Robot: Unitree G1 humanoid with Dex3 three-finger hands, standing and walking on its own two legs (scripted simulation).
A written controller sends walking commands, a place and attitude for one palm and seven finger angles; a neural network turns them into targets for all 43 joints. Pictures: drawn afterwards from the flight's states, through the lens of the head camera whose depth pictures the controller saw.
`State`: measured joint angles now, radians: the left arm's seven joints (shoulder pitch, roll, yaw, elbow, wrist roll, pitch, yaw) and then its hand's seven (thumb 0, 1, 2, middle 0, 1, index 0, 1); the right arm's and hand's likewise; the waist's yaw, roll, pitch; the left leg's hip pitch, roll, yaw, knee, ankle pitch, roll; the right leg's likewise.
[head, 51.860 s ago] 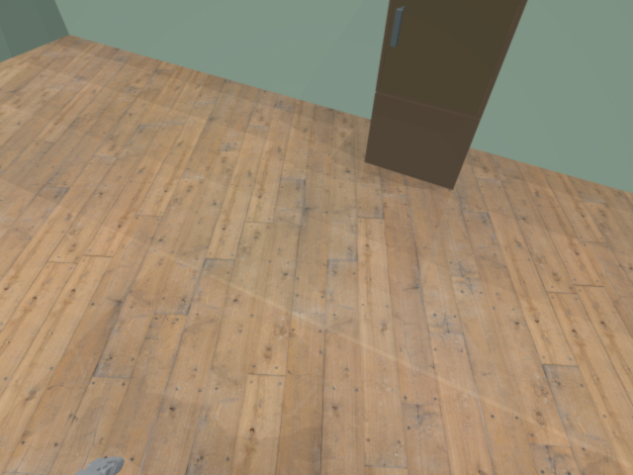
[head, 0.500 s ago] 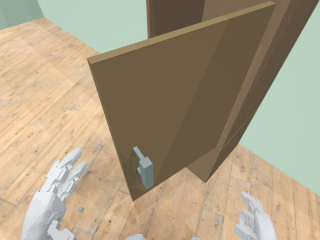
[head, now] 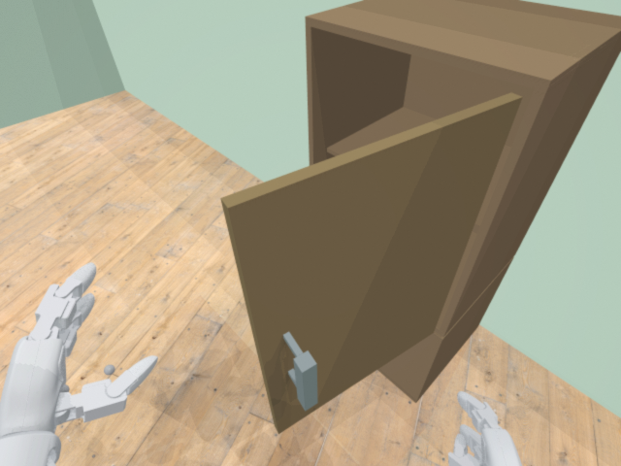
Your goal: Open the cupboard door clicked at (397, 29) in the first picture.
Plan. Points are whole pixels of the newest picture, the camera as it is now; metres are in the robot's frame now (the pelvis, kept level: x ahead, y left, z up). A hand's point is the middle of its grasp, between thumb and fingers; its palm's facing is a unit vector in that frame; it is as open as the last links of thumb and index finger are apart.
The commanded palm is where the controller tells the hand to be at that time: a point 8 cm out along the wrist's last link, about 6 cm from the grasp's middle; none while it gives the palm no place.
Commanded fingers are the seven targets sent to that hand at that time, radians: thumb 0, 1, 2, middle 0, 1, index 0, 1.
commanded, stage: draw the hand back to the body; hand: left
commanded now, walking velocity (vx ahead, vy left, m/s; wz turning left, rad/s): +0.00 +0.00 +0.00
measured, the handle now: (298, 370) +0.28 +0.06 -0.06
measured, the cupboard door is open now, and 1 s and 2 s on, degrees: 78 78 78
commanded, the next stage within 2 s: step back with the hand held close in 0.60 s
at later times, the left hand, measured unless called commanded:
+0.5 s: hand (79, 334) +0.18 +0.24 +0.17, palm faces +0.43 -0.82 -0.39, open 7.5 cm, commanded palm +0.13 +0.29 +0.19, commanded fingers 0.00 0.90 0.90 -0.20 -0.30 -0.20 -0.30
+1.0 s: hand (92, 337) +0.19 +0.24 +0.16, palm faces +0.34 -0.81 -0.48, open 7.4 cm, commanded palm +0.13 +0.28 +0.19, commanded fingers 0.00 0.90 0.90 -0.20 -0.30 -0.20 -0.30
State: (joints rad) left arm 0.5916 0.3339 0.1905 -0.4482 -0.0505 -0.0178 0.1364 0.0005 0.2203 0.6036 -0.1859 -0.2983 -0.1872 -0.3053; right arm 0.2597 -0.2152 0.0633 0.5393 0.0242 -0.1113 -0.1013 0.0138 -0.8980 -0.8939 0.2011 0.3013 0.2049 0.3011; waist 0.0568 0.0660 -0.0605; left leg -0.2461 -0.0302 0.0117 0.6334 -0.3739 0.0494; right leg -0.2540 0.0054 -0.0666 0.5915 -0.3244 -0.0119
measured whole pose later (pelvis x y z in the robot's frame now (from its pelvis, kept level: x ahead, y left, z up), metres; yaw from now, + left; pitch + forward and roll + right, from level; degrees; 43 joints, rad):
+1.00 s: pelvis -0.02 -0.01 +0.01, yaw -2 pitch -1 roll -1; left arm 0.54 0.38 0.36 -0.43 -0.04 -0.15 0.12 0.02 0.89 0.90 -0.21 -0.30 -0.21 -0.31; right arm 0.17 -0.25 0.00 0.59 0.01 -0.04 -0.08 0.01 -0.90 -0.89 0.20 0.30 0.21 0.30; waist 0.01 0.04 0.03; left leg -0.20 -0.01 0.04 0.46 -0.25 0.04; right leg -0.22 0.03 -0.04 0.42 -0.19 -0.03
